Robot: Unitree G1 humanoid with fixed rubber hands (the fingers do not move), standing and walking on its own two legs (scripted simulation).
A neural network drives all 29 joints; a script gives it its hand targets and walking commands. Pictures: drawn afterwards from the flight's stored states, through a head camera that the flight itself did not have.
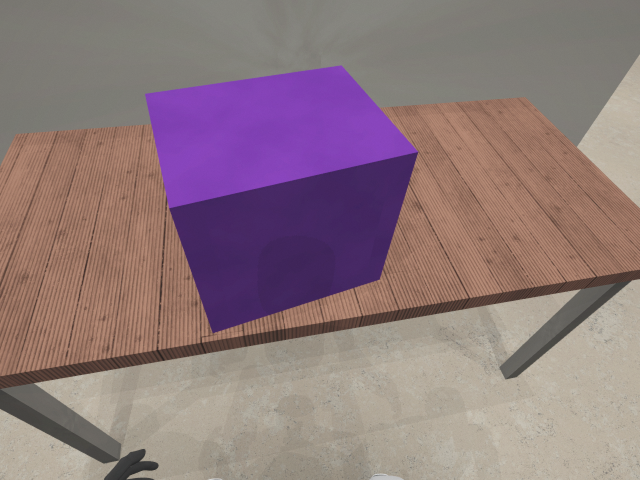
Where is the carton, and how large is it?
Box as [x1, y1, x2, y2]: [145, 65, 417, 332]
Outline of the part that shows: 341,65 145,94 169,208 213,332 379,279 417,151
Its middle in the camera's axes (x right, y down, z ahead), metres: -0.06 -0.06 +0.59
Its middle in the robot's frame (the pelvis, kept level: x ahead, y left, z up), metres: +0.50 +0.04 +0.06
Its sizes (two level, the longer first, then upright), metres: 0.286 0.224 0.270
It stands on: a table, 0.66 m high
